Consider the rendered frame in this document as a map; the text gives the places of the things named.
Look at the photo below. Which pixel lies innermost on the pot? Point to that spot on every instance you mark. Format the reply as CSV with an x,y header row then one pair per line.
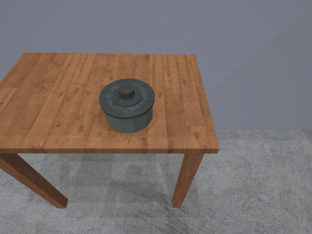
x,y
133,125

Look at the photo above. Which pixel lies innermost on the knob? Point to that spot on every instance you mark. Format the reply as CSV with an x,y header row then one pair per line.
x,y
126,90

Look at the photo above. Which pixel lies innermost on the lid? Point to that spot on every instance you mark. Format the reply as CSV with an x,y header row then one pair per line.
x,y
126,108

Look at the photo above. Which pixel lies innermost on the table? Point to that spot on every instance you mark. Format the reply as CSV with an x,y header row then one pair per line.
x,y
49,104

